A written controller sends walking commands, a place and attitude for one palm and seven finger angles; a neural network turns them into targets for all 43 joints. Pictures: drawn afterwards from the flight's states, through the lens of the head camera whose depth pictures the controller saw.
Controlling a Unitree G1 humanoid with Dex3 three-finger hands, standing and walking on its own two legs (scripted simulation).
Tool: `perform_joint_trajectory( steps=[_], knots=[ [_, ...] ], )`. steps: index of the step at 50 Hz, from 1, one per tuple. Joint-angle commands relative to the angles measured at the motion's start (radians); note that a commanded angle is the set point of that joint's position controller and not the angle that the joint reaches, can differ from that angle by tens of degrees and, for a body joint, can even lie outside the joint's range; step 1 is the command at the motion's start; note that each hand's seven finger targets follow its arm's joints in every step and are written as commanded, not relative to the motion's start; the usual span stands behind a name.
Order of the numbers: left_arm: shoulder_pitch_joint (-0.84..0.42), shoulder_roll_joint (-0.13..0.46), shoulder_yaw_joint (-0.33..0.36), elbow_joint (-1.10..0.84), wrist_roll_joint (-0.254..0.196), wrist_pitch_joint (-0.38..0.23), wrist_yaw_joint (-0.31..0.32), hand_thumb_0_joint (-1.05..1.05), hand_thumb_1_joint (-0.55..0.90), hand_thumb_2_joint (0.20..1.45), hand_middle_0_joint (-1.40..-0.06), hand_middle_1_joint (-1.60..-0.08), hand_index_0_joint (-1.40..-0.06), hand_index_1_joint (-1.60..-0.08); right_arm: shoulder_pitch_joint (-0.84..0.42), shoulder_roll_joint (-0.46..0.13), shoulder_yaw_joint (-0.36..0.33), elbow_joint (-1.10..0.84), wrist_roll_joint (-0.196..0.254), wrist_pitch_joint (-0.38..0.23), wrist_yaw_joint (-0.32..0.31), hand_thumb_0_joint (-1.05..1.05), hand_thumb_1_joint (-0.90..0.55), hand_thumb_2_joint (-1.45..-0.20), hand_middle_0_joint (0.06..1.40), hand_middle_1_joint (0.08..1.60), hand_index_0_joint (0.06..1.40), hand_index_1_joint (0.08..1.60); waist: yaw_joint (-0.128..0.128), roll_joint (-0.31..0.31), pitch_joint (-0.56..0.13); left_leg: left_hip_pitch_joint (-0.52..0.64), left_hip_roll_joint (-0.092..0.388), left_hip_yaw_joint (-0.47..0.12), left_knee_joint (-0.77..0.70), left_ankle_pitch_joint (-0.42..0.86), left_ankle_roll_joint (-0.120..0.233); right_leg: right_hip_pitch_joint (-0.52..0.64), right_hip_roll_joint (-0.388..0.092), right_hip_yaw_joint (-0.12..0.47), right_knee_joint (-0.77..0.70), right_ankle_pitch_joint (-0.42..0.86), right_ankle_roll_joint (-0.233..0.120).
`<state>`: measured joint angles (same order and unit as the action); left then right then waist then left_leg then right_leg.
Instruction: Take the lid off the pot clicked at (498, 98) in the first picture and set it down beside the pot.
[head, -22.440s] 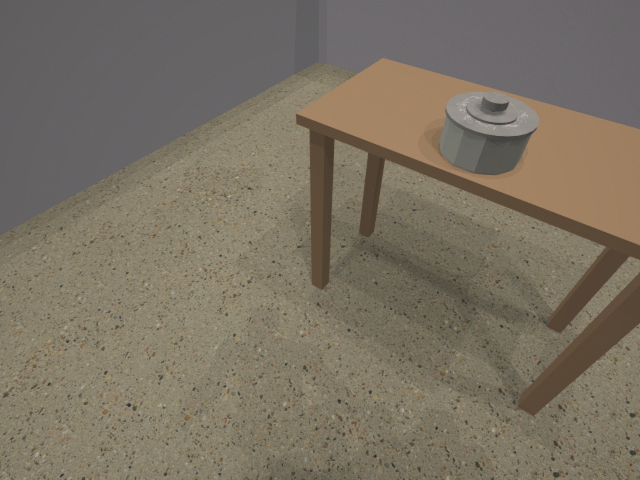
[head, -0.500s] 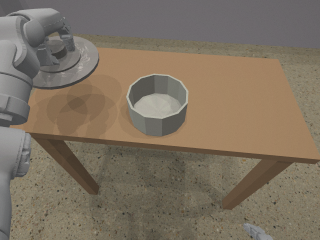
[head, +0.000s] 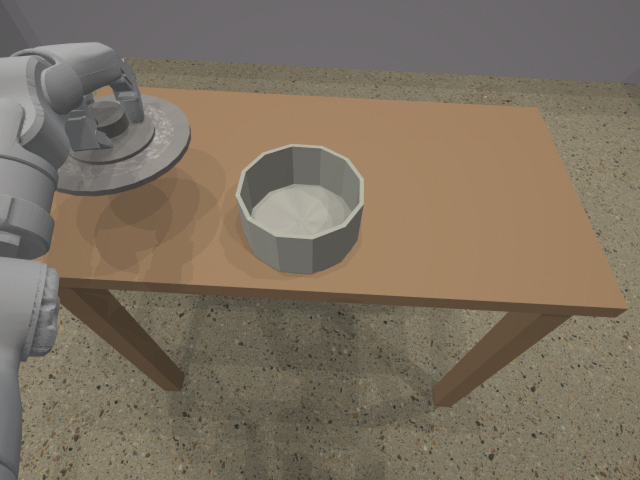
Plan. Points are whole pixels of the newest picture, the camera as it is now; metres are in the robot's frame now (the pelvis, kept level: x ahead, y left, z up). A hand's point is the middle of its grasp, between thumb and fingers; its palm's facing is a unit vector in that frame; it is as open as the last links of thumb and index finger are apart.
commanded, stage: lower the lid onto the table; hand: left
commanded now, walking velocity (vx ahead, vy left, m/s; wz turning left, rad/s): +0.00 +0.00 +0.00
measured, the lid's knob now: (103, 120) +0.51 +0.25 +0.16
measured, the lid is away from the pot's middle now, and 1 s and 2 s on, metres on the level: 0.24 0.23 0.22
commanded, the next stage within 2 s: none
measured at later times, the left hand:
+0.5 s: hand (109, 153) +0.47 +0.24 +0.15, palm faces -0.40 -0.05 -0.91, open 8.0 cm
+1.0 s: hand (120, 171) +0.47 +0.24 +0.12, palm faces -0.43 -0.08 -0.90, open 8.0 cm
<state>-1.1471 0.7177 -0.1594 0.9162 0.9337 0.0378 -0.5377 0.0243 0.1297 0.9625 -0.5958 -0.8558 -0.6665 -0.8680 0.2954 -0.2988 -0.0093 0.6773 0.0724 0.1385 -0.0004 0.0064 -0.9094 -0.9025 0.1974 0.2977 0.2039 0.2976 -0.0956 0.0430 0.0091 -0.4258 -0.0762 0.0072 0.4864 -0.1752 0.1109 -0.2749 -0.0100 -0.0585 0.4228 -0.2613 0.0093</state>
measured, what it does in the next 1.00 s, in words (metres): stands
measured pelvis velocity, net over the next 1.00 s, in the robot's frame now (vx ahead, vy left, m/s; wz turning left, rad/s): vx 0.00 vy -0.02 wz -0.01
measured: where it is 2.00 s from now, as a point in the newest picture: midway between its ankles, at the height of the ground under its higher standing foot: outside the picture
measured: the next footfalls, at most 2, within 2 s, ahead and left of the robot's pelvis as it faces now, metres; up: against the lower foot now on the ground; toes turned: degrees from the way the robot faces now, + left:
none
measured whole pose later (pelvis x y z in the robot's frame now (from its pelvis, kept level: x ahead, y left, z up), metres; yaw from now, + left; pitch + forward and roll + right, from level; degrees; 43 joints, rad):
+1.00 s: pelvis +0.00 -0.02 +0.00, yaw -1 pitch +8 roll -2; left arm -1.00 0.72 -0.10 0.99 0.92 -0.07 -0.45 0.02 0.13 0.96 -0.59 -0.85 -0.66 -0.87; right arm 0.29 -0.30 0.00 0.67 0.08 0.18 -0.02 0.01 -0.91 -0.90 0.20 0.30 0.20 0.30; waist -0.10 0.04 -0.01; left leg -0.47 -0.05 0.01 0.54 -0.21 0.09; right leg -0.32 0.01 -0.05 0.47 -0.29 0.00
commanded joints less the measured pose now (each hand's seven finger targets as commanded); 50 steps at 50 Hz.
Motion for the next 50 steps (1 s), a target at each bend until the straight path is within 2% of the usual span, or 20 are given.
perform_joint_trajectory(
  steps=[1,3,6,8,9,12,14,21,23,24,28,33,36,38,39,41,45,46,49,50],
  knots=[
    [-0.551,0.277,0.114,-0.272,0.003,0.000,0.049,0.000,0.524,1.145,-0.775,-0.963,-0.841,-0.968,-0.007,-0.164,-0.056,-0.120,0.002,-0.024,-0.003,0.000,-0.900,-0.900,0.200,0.300,0.200,0.300,0.006,0.066,-0.507,0.527,0.044,-0.150,0.015,0.421,-0.040,-0.114,0.071,-0.003,-0.028,0.232,-0.064],
    [-0.538,0.234,0.077,-0.274,-0.011,0.001,0.050,0.000,0.524,1.145,-0.775,-0.963,-0.841,-0.968,0.001,-0.171,-0.060,-0.120,0.001,-0.020,0.000,0.000,-0.900,-0.900,0.200,0.300,0.200,0.300,-0.004,0.100,-0.482,0.533,0.048,-0.156,0.021,0.437,-0.054,-0.148,0.065,-0.005,-0.033,0.216,-0.068],
    [-0.519,0.287,0.126,-0.201,0.001,0.011,0.055,0.000,0.524,1.145,-0.775,-0.963,-0.841,-0.968,0.001,-0.165,-0.051,-0.119,0.004,-0.015,-0.003,0.000,-0.900,-0.900,0.200,0.300,0.200,0.300,0.004,0.031,-0.463,0.479,0.039,-0.143,0.008,0.337,-0.037,-0.120,0.073,-0.006,-0.030,0.201,-0.063],
    [-0.548,0.333,0.153,-0.269,-0.007,-0.004,0.065,0.000,0.524,1.145,-0.775,-0.963,-0.841,-0.968,-0.004,-0.177,-0.057,-0.128,0.001,-0.013,-0.007,0.000,-0.900,-0.900,0.200,0.300,0.200,0.300,0.006,0.054,-0.515,0.496,0.042,-0.136,0.021,0.381,-0.038,-0.097,0.059,0.003,-0.025,0.244,-0.067],
    [-0.613,0.323,0.136,-0.336,0.011,-0.008,0.068,0.000,0.524,1.145,-0.775,-0.963,-0.841,-0.968,-0.014,-0.162,-0.053,-0.137,-0.004,-0.013,-0.005,0.000,-0.900,-0.900,0.200,0.300,0.200,0.300,0.005,0.076,-0.569,0.530,0.039,-0.144,0.018,0.407,-0.040,-0.089,0.069,0.007,-0.021,0.245,-0.062],
    [-0.570,0.218,0.074,-0.295,0.007,-0.003,0.069,0.000,0.524,1.145,-0.775,-0.963,-0.841,-0.968,-0.004,-0.154,-0.057,-0.127,-0.001,-0.018,-0.005,0.000,-0.900,-0.900,0.200,0.300,0.200,0.300,-0.007,0.106,-0.516,0.577,0.056,-0.166,0.023,0.419,-0.058,-0.185,0.077,-0.009,-0.027,0.173,-0.062],
    [-0.562,0.267,0.119,-0.310,0.002,-0.011,0.073,0.000,0.524,1.145,-0.775,-0.963,-0.841,-0.968,0.000,-0.157,-0.056,-0.129,-0.007,-0.016,-0.002,0.000,-0.900,-0.900,0.200,0.300,0.200,0.300,0.000,0.092,-0.536,0.566,0.052,-0.163,0.027,0.440,-0.057,-0.157,0.076,-0.003,-0.025,0.198,-0.064],
    [-0.489,0.218,0.085,-0.193,-0.003,-0.003,0.080,0.000,0.524,1.145,-0.775,-0.963,-0.841,-0.968,-0.020,-0.156,-0.046,-0.127,0.006,0.004,-0.003,0.000,-0.900,-0.900,0.200,0.300,0.200,0.300,-0.001,0.010,-0.459,0.470,0.042,-0.137,0.022,0.324,-0.039,-0.148,0.070,-0.007,-0.017,0.188,-0.061],
    [-0.547,0.201,0.054,-0.238,-0.011,-0.016,0.083,0.000,0.524,1.145,-0.775,-0.963,-0.841,-0.968,-0.022,-0.163,-0.051,-0.125,0.002,0.005,-0.008,0.000,-0.900,-0.900,0.200,0.300,0.200,0.300,-0.015,0.043,-0.460,0.475,0.042,-0.131,0.028,0.304,-0.037,-0.162,0.060,-0.004,-0.024,0.184,-0.064],
    [-0.592,0.229,0.075,-0.274,-0.002,-0.019,0.087,0.000,0.524,1.145,-0.775,-0.963,-0.841,-0.968,-0.014,-0.157,-0.050,-0.124,-0.001,0.005,-0.009,0.000,-0.900,-0.900,0.200,0.300,0.200,0.300,-0.011,0.053,-0.501,0.500,0.040,-0.136,0.024,0.307,-0.034,-0.145,0.071,-0.002,-0.024,0.187,-0.061],
    [-0.549,0.248,0.085,-0.245,-0.017,-0.050,0.096,0.000,0.524,1.145,-0.775,-0.963,-0.841,-0.968,-0.006,-0.162,-0.046,-0.119,0.000,-0.002,-0.021,0.000,-0.900,-0.900,0.200,0.300,0.200,0.300,-0.014,0.092,-0.495,0.499,0.040,-0.130,0.030,0.307,-0.035,-0.155,0.061,0.001,-0.023,0.190,-0.067],
    [-0.473,0.283,0.126,-0.192,-0.013,-0.072,0.111,0.000,0.524,1.145,-0.775,-0.963,-0.841,-0.968,0.004,-0.164,-0.046,-0.111,-0.001,0.000,-0.021,0.000,-0.900,-0.900,0.200,0.300,0.200,0.300,0.001,0.074,-0.478,0.459,0.041,-0.120,0.033,0.311,-0.031,-0.134,0.061,-0.001,-0.017,0.206,-0.069],
    [-0.454,0.248,0.092,-0.122,-0.008,-0.062,0.112,0.000,0.524,1.145,-0.775,-0.963,-0.841,-0.968,0.001,-0.162,-0.039,-0.104,0.010,0.012,-0.023,0.000,-0.900,-0.900,0.200,0.300,0.200,0.300,-0.007,0.019,-0.421,0.394,0.035,-0.108,0.020,0.215,-0.024,-0.131,0.069,-0.005,-0.016,0.185,-0.061],
    [-0.498,0.229,0.069,-0.186,-0.012,-0.073,0.113,0.000,0.524,1.145,-0.775,-0.963,-0.841,-0.968,0.000,-0.168,-0.048,-0.110,0.004,0.009,-0.024,0.000,-0.900,-0.900,0.200,0.300,0.200,0.300,-0.010,0.070,-0.459,0.433,0.039,-0.105,0.034,0.258,-0.021,-0.149,0.060,0.002,-0.015,0.199,-0.066],
    [-0.494,0.293,0.129,-0.204,-0.001,-0.078,0.121,0.000,0.524,1.145,-0.775,-0.963,-0.841,-0.968,0.006,-0.165,-0.049,-0.112,0.001,0.011,-0.023,0.000,-0.900,-0.900,0.200,0.300,0.200,0.300,0.000,0.078,-0.487,0.452,0.037,-0.113,0.041,0.280,-0.019,-0.130,0.070,0.004,-0.011,0.209,-0.064],
    [-0.473,0.318,0.147,-0.194,0.001,-0.090,0.123,0.000,0.524,1.145,-0.775,-0.963,-0.841,-0.968,0.009,-0.164,-0.045,-0.111,0.004,0.011,-0.031,0.000,-0.900,-0.900,0.200,0.300,0.200,0.300,-0.004,0.065,-0.514,0.460,0.038,-0.109,0.045,0.287,-0.018,-0.117,0.070,0.008,-0.006,0.219,-0.060],
    [-0.427,0.332,0.166,-0.181,-0.014,-0.109,0.128,0.000,0.524,1.145,-0.775,-0.963,-0.841,-0.968,0.016,-0.166,-0.047,-0.107,0.004,0.013,-0.034,0.000,-0.900,-0.900,0.200,0.300,0.200,0.300,-0.003,0.070,-0.494,0.449,0.040,-0.105,0.050,0.309,-0.013,-0.123,0.070,0.007,-0.004,0.235,-0.058],
    [-0.398,0.301,0.144,-0.141,-0.017,-0.107,0.126,0.000,0.524,1.145,-0.775,-0.963,-0.841,-0.968,0.018,-0.164,-0.045,-0.104,0.004,0.013,-0.034,0.000,-0.900,-0.900,0.200,0.300,0.200,0.300,-0.007,0.064,-0.461,0.427,0.037,-0.100,0.050,0.298,-0.012,-0.133,0.071,0.004,-0.006,0.231,-0.058],
    [-0.366,0.360,0.186,-0.117,-0.009,-0.111,0.135,0.000,0.524,1.145,-0.775,-0.963,-0.841,-0.968,0.021,-0.172,-0.044,-0.103,0.003,0.020,-0.032,0.000,-0.900,-0.900,0.200,0.300,0.200,0.300,0.004,0.031,-0.450,0.373,0.035,-0.087,0.050,0.266,-0.010,-0.100,0.068,0.010,0.000,0.246,-0.057],
    [-0.366,0.340,0.164,-0.110,-0.005,-0.112,0.137,0.000,0.524,1.145,-0.775,-0.963,-0.841,-0.968,0.014,-0.170,-0.042,-0.107,0.007,0.021,-0.035,0.000,-0.900,-0.900,0.200,0.300,0.200,0.300,-0.002,0.033,-0.444,0.365,0.032,-0.083,0.051,0.258,-0.009,-0.105,0.067,0.012,0.002,0.246,-0.057]
  ],
)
